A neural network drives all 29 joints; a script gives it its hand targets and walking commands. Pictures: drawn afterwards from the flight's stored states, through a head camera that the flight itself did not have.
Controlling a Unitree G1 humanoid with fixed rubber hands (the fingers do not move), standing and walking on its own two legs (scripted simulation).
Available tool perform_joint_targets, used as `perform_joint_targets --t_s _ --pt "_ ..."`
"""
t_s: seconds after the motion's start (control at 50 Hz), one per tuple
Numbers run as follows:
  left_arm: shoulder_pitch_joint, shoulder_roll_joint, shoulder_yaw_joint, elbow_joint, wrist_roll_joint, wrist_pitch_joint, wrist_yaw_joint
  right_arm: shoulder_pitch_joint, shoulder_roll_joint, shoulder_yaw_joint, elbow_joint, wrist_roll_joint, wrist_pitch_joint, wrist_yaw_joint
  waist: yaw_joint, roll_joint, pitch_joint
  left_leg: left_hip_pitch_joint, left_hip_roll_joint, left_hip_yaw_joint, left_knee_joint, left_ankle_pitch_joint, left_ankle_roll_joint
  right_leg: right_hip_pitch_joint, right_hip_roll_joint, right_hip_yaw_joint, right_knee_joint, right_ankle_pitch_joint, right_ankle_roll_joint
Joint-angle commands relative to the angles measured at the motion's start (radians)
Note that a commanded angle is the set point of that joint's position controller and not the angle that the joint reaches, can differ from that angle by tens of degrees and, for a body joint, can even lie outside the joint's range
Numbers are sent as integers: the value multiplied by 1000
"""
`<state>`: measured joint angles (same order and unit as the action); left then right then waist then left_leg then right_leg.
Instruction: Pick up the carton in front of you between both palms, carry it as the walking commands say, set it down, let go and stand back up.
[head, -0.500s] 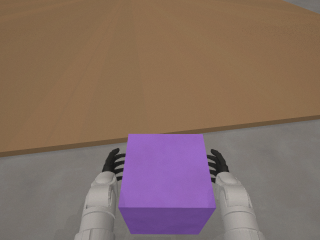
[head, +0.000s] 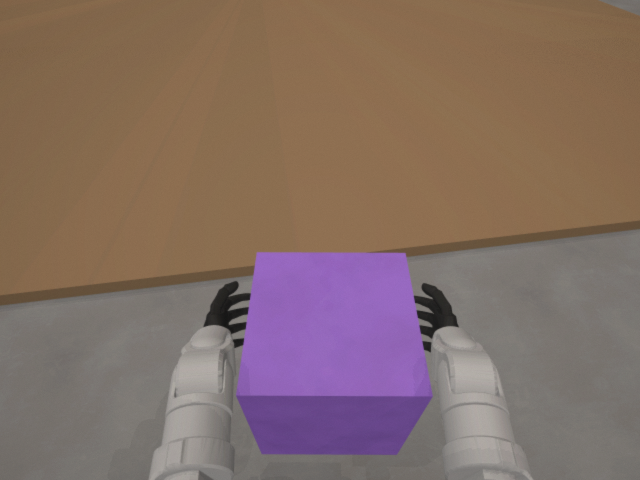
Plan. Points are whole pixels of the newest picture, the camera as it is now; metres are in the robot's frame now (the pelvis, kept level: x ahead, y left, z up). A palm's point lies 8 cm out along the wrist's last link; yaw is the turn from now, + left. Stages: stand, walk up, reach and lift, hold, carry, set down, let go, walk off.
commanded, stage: reach and lift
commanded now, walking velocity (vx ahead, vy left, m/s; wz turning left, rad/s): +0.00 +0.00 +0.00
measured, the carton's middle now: (330, 358) +0.31 +0.00 -0.04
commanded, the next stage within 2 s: hold in 0.50 s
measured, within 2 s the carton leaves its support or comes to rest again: neither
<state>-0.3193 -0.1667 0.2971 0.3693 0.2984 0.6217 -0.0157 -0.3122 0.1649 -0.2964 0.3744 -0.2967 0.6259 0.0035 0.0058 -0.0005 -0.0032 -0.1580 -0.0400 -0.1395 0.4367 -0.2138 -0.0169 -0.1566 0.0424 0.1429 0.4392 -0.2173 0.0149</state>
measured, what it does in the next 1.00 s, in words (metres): stands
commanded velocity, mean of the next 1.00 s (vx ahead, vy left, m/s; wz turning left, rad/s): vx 0.00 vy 0.00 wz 0.00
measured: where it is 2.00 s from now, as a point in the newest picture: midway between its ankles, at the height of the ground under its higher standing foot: outside the picture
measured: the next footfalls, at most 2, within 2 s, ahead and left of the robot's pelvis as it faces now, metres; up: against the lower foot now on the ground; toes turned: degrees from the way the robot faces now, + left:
none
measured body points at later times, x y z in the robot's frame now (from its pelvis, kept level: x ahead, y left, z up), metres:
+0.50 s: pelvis +0.01 +0.00 +0.00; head -0.02 +0.00 +0.45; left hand +0.31 +0.15 +0.03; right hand +0.31 -0.15 +0.03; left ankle +0.02 +0.13 -0.74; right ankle +0.02 -0.13 -0.74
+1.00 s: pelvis +0.00 +0.00 +0.00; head -0.05 +0.00 +0.45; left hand +0.30 +0.15 +0.05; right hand +0.30 -0.15 +0.04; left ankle +0.02 +0.13 -0.74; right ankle +0.02 -0.13 -0.74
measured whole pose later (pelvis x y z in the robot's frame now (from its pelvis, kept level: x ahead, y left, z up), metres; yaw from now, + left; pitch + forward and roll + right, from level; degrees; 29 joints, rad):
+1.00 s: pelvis +0.00 +0.00 +0.00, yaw +0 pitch -7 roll +0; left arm -0.30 -0.16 0.26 0.26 0.29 0.75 -0.02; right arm -0.30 0.16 -0.25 0.26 -0.28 0.76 0.01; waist 0.00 0.00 0.02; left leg -0.06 -0.03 -0.13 0.38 -0.19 -0.02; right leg -0.06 0.04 0.13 0.38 -0.20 0.01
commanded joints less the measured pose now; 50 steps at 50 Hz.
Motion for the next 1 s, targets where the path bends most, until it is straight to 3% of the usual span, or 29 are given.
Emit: perform_joint_targets --t_s 0.0,0.24,0.46,0.56,0.7,0.98 --pt "-471 -950 -558 14 -230 -11 -238 -517 944 567 -20 244 -22 244 1 1 -260 91 -54 79 -73 144 1 68 55 -81 -80 132 1" --pt "-389 -931 -593 -74 -257 19 -232 -425 934 602 -103 269 10 235 0 0 -258 135 -61 71 -90 252 -5 120 59 -72 -98 244 9" --pt "-386 -921 -603 -110 -268 45 -232 -420 925 613 -140 278 36 233 0 0 -236 142 -61 70 -100 243 -5 128 60 -70 -107 233 8" --pt "-395 -934 -674 -194 -312 73 -226 -428 929 679 -226 318 63 230 -4 3 -286 181 -60 62 -106 298 -10 167 60 -67 -113 290 9" --pt "-390 -884 -592 -133 -267 121 -220 -431 873 602 -166 276 111 231 -4 1 -135 131 -55 74 -138 122 -4 114 54 -77 -144 111 1" --pt "-495 -917 -592 -103 -268 106 -233 -535 906 600 -135 278 95 243 -3 0 -189 133 -52 80 -121 80 1 111 51 -82 -128 72 -1"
